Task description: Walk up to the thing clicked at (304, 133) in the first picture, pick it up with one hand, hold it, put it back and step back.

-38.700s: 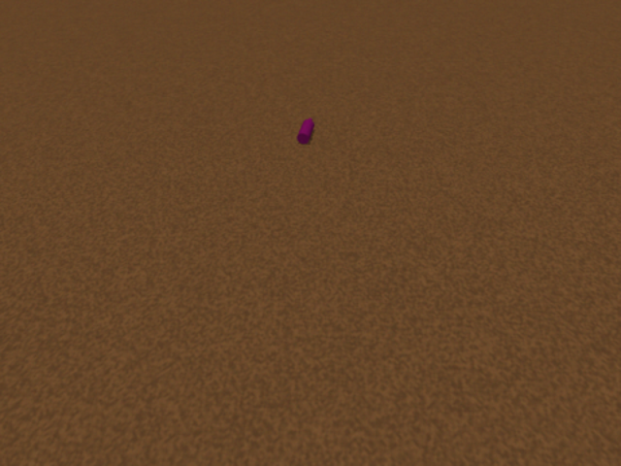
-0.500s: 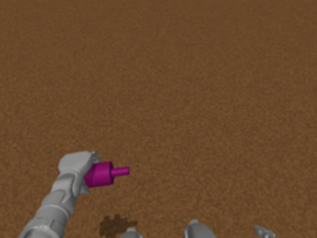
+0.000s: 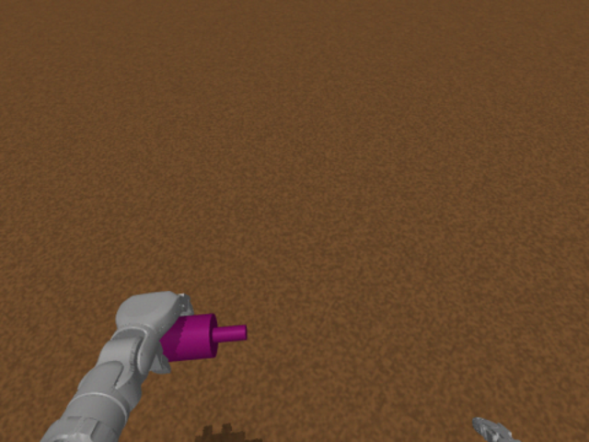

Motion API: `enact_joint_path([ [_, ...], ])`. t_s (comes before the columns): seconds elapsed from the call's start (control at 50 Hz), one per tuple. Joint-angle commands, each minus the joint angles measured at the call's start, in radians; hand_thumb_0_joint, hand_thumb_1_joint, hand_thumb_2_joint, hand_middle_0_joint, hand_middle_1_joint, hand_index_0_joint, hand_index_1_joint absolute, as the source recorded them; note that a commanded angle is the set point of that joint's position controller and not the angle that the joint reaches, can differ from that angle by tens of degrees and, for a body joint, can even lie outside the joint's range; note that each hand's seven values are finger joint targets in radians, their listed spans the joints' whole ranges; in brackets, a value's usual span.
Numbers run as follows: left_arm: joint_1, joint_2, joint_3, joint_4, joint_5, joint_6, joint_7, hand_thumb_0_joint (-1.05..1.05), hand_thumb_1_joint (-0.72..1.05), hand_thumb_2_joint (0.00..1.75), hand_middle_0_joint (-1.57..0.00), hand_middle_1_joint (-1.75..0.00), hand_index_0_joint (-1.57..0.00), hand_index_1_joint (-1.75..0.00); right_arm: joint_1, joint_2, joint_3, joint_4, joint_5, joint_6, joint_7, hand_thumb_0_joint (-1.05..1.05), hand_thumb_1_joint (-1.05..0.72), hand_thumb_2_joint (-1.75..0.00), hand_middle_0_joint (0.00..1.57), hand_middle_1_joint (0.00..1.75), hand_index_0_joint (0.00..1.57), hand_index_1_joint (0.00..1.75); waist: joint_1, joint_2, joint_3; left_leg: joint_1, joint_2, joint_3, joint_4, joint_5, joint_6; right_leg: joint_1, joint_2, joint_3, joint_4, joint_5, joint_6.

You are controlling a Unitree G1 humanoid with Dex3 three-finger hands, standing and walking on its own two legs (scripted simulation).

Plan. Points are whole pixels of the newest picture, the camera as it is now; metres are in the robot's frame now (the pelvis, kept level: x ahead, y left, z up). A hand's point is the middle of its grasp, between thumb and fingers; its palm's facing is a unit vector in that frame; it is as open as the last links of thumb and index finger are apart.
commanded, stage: hold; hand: left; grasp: from above
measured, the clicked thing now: (185, 337) +0.32 +0.19 -0.10
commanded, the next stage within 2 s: crouch in 1.60 s
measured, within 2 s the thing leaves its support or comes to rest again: neither
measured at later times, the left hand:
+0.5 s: hand (160, 346) +0.29 +0.21 -0.05, palm faces -0.48 -0.04 -0.87, open 9.6 cm
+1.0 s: hand (156, 350) +0.27 +0.21 -0.02, palm faces -0.47 -0.03 -0.88, open 9.6 cm
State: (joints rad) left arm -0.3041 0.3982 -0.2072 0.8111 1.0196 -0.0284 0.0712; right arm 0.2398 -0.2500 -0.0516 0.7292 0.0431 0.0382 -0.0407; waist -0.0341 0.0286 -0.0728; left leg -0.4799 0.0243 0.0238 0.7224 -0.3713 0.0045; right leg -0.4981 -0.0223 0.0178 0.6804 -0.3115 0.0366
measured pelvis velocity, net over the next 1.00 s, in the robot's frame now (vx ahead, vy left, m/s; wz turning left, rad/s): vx -0.02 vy -0.01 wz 0.00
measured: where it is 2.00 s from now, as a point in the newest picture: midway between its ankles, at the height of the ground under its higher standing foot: outside the picture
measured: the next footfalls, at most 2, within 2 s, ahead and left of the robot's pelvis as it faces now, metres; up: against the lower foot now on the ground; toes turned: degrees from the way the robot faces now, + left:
none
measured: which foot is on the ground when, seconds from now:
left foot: down 0.00-1.00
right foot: down 0.00-1.00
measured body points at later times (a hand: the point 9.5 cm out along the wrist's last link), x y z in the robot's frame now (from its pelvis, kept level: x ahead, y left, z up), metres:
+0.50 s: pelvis -0.01 -0.01 +0.01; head +0.01 -0.02 +0.46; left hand +0.31 +0.21 +0.00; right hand +0.12 -0.27 -0.11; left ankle -0.01 +0.11 -0.72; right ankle +0.02 -0.15 -0.72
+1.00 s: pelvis -0.02 -0.01 +0.02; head -0.01 -0.03 +0.47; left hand +0.29 +0.21 +0.03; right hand +0.12 -0.27 -0.10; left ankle -0.01 +0.11 -0.72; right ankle +0.02 -0.15 -0.72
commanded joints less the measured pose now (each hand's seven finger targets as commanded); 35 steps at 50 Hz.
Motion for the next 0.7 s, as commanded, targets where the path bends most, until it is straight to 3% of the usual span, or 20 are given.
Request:
enact_joint_path([
  [0.0,-0.347,0.217,0.095,-0.242,-0.004,-0.002,0.026,0.00,0.64,0.72,-0.95,-0.64,-0.98,-0.62,0.005,-0.155,-0.056,-0.102,0.002,-0.030,-0.008,0.00,-0.89,-0.89,0.20,0.30,0.20,0.30,0.000,0.037,-0.308,0.214,-0.032,-0.014,-0.106,0.427,-0.015,0.143,0.053,-0.034,-0.078,0.310,-0.047],
  [0.24,-0.319,0.219,0.100,-0.280,-0.013,-0.005,-0.006,0.00,0.63,0.70,-0.96,-0.62,-0.98,-0.59,-0.036,-0.154,-0.050,-0.134,0.004,-0.019,-0.010,0.00,-0.89,-0.89,0.20,0.30,0.20,0.30,0.012,0.016,-0.254,0.238,-0.036,-0.006,-0.165,0.380,-0.006,0.189,0.049,-0.027,-0.132,0.287,-0.044],
  [0.4,-0.306,0.222,0.104,-0.278,-0.011,-0.003,-0.006,0.00,0.63,0.70,-0.97,-0.62,-0.99,-0.60,-0.071,-0.149,-0.039,-0.146,0.003,-0.018,-0.014,0.00,-0.90,-0.90,0.20,0.30,0.20,0.30,0.014,-0.001,-0.209,0.234,-0.043,-0.003,-0.201,0.286,0.002,0.199,0.044,-0.017,-0.176,0.210,-0.040],
  [0.52,-0.327,0.239,0.116,-0.328,-0.015,-0.010,-0.015,0.00,0.66,0.71,-1.00,-0.60,-1.01,-0.59,-0.082,-0.152,-0.041,-0.147,0.003,-0.016,-0.019,0.00,-0.89,-0.90,0.20,0.30,0.20,0.30,0.017,0.008,-0.250,0.274,-0.042,0.001,-0.206,0.319,0.002,0.224,0.043,-0.016,-0.180,0.241,-0.038],
  [0.68,-0.293,0.228,0.107,-0.308,-0.015,-0.008,-0.028,0.00,0.66,0.69,-0.99,-0.62,-1.01,-0.59,-0.115,-0.140,-0.030,-0.153,0.003,-0.014,-0.022,0.00,-0.90,-0.90,0.20,0.30,0.20,0.30,0.024,-0.012,-0.194,0.260,-0.045,0.004,-0.234,0.273,0.008,0.234,0.038,-0.016,-0.211,0.200,-0.036],
])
